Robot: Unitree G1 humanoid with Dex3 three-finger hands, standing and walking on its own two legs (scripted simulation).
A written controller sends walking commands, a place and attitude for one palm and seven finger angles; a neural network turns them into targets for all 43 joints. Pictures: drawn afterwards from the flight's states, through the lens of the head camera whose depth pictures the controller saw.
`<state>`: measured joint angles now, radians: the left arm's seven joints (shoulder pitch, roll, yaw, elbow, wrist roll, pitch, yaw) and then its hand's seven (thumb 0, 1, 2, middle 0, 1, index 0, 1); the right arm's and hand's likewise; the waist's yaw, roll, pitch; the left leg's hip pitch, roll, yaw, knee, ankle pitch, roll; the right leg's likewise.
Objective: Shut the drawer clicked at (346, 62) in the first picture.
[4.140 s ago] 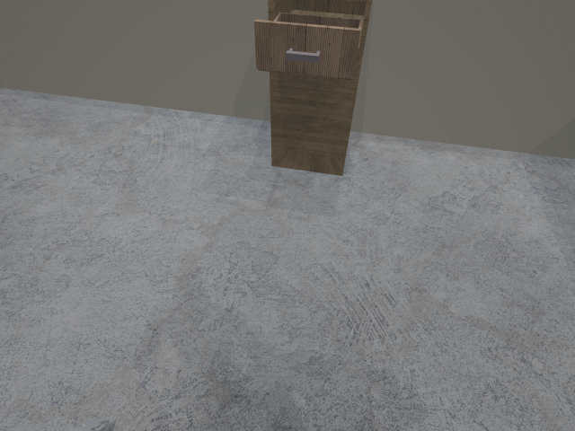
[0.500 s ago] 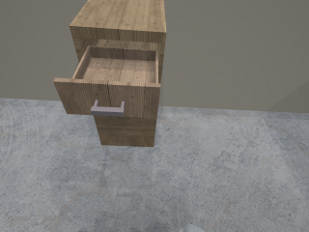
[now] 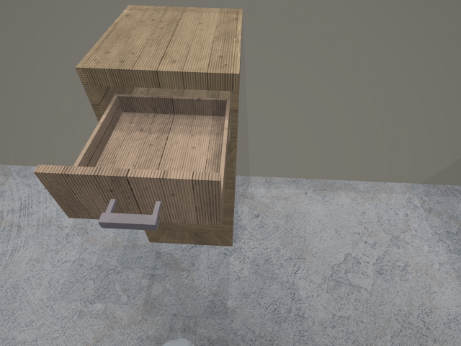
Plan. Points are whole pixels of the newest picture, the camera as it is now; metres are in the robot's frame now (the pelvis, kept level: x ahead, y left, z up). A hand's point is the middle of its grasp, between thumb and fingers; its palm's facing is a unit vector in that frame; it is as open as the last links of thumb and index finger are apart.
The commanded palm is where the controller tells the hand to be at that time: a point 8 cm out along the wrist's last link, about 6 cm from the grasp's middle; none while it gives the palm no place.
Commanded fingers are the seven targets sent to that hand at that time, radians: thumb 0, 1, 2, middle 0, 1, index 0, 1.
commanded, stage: come to a stop and stand still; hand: left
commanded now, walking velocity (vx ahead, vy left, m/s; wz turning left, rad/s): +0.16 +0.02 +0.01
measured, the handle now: (132, 213) +0.36 +0.22 +0.00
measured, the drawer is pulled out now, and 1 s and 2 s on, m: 0.30 0.30 0.30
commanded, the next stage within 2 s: look again from close up in 1.36 s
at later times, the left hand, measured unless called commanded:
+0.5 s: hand out of the picture +0.04 +0.21 -0.18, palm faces +0.03 -0.97 -0.25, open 7.4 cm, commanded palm none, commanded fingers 0.00 0.90 0.90 -0.20 -0.30 -0.20 -0.30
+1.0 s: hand out of the picture -0.01 +0.18 -0.18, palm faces +0.08 -0.97 -0.22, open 7.3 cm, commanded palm none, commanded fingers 0.00 0.90 0.90 -0.20 -0.30 -0.20 -0.30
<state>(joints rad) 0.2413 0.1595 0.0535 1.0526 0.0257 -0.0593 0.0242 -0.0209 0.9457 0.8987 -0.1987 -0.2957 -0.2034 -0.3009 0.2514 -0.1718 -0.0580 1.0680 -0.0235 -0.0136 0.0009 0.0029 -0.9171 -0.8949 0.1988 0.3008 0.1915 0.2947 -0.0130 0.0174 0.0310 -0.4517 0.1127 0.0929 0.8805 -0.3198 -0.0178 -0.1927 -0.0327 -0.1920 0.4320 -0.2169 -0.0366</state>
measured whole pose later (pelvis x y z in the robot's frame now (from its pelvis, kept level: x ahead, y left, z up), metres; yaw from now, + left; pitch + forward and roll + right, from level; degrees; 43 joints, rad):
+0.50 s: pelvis +0.02 +0.01 +0.00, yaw -2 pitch -1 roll +0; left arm 0.25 0.20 0.07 1.03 0.02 0.05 0.04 0.00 0.91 0.90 -0.20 -0.30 -0.20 -0.30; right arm 0.11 -0.15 -0.05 1.03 -0.02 0.02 -0.03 -0.01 -0.92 -0.89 0.21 0.30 0.20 0.30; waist 0.01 -0.01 0.08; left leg -0.30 0.07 0.16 0.47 -0.14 0.02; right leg -0.34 -0.05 -0.03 0.87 -0.46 0.03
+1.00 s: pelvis +0.00 +0.00 +0.00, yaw +0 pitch +0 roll +0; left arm 0.30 0.15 0.05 1.08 0.02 0.01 0.03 0.00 0.91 0.90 -0.20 -0.30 -0.21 -0.30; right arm 0.28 -0.21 -0.04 1.07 -0.01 0.02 -0.01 0.00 -0.91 -0.89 0.20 0.30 0.19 0.30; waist 0.03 0.01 0.05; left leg -0.19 0.04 0.05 0.47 -0.26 -0.03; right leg -0.24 -0.07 -0.07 0.50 -0.25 0.02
